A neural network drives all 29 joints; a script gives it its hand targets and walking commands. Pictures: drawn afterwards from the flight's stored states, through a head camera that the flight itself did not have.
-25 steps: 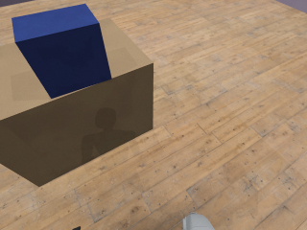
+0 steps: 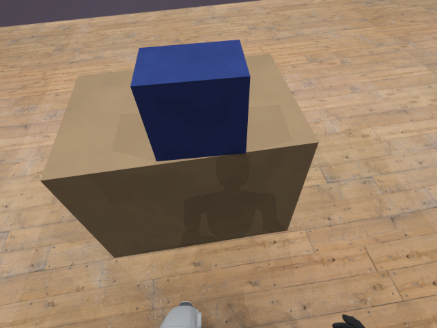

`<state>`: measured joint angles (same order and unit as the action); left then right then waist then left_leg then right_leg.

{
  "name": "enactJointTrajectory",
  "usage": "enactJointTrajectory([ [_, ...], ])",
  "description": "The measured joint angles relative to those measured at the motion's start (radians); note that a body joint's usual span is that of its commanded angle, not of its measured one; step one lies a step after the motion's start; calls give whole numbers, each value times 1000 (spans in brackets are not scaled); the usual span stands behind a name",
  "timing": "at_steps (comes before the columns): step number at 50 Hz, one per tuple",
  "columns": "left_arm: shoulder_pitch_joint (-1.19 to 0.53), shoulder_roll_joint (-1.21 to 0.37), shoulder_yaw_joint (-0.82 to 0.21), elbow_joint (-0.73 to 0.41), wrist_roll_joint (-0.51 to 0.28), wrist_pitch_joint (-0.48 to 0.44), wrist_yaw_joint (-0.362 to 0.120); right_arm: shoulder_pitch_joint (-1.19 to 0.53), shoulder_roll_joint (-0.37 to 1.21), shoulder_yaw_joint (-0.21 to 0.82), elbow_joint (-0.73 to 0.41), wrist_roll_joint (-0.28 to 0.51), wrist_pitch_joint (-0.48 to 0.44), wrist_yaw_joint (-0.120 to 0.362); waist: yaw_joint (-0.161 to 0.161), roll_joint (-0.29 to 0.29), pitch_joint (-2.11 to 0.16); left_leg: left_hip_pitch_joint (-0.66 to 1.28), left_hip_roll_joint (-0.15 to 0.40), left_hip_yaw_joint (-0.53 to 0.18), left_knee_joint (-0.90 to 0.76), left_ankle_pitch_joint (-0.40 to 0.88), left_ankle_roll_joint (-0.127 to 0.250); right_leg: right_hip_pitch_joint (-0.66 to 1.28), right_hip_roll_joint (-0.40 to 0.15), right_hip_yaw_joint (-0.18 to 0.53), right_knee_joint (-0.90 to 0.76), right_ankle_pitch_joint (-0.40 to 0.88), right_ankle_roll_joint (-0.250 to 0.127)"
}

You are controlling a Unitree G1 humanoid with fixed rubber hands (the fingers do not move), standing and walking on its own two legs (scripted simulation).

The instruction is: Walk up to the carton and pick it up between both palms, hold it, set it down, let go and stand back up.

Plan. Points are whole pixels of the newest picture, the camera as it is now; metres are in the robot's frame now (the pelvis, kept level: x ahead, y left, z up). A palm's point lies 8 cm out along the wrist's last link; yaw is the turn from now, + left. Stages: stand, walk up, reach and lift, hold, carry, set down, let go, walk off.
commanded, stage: walk up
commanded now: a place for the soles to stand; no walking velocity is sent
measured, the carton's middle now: (195, 103) +0.70 +0.12 -0.01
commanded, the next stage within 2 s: none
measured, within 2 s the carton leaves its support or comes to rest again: neither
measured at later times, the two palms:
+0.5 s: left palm (91, 317) +0.16 +0.29 -0.12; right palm (326, 306) +0.20 -0.19 -0.15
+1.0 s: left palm (64, 324) +0.15 +0.35 -0.14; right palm (303, 294) +0.22 -0.14 -0.13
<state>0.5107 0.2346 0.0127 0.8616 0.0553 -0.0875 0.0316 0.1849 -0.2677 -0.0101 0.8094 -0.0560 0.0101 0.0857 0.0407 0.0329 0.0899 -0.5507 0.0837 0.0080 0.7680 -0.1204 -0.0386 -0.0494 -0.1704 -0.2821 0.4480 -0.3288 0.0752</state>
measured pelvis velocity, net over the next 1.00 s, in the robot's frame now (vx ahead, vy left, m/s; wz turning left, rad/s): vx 0.12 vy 0.10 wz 0.00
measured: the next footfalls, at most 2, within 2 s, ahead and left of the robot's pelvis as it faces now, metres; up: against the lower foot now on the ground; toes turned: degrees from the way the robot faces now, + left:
left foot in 0.08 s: +0.18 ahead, +0.15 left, +0.00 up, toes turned +6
right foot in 0.38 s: +0.21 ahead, -0.06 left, +0.00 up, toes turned -2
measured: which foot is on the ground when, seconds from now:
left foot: up 0.00-0.06, down 0.08-0.40, up 0.42-0.64, down 0.66-1.00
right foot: down 0.00-0.10, up 0.12-0.36, down 0.38-1.00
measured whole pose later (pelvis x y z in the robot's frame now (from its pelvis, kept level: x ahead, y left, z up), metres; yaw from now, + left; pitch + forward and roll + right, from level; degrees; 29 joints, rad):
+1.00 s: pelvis +0.12 +0.10 -0.01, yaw +0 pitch -2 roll +1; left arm 0.29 0.25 -0.02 0.90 0.01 0.00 0.00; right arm 0.17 -0.21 0.03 0.89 0.00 0.02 -0.01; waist 0.03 -0.02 0.05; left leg -0.21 0.05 0.09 0.56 -0.32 -0.01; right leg -0.31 -0.07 0.00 0.55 -0.22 0.05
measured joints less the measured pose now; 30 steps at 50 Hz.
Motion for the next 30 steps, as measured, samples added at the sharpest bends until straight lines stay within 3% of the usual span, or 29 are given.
enactJointTrajectory([
  [4,37,0,-7,4,5,33,-7,-48,16,6,-9,-9,-18,-9,2,10,-1,141,-30,42,-183,-20,46,14,-35,-12,115,-98,22],
  [6,10,11,-11,-4,3,63,-13,-66,40,-4,-6,-5,-22,-30,-16,-16,32,137,-69,43,-114,-104,68,-53,-52,83,326,-179,-34],
  [8,-28,13,-9,-32,-11,89,-15,-58,59,-1,-9,26,-9,-52,-24,-21,52,148,-77,37,-85,-112,77,-152,4,179,547,-253,-68],
  [10,-64,8,-8,-66,-22,93,-18,-33,71,1,-7,40,9,-70,-35,-26,55,182,-82,37,-118,-99,79,-242,47,217,651,-245,-88],
  [13,-109,-8,-9,-103,-27,73,-16,12,70,1,-3,37,18,-79,-56,-23,40,224,-92,38,-176,-92,88,-334,80,223,611,-208,-97],
  [16,-138,-24,-8,-117,-29,61,-7,43,63,2,9,27,22,-81,-73,-19,20,239,-104,43,-180,-108,89,-361,102,214,465,-144,-101],
  [19,-151,-38,-7,-124,-30,49,5,53,50,9,19,24,35,-80,-69,-20,6,225,-113,59,-104,-166,83,-312,116,190,248,84,-108],
  [22,-177,-62,-13,-118,-33,57,12,38,27,12,32,28,54,-81,-64,19,4,180,-100,36,41,-316,59,-306,129,174,266,29,-107],
  [25,-204,-64,-12,-113,-41,67,19,24,20,10,42,20,73,-87,-47,17,2,135,-95,18,215,-419,20,-292,113,172,233,33,-99],
  [27,-215,-58,-11,-109,-37,66,20,14,18,9,46,22,70,-88,-38,8,-1,134,-76,5,217,-414,-1,-287,106,177,193,56,-92],
  [30,-227,-37,-6,-102,-29,67,9,4,21,9,48,31,52,-86,-25,-13,-5,186,-47,-1,65,-380,-12,-291,92,189,163,75,-81],
])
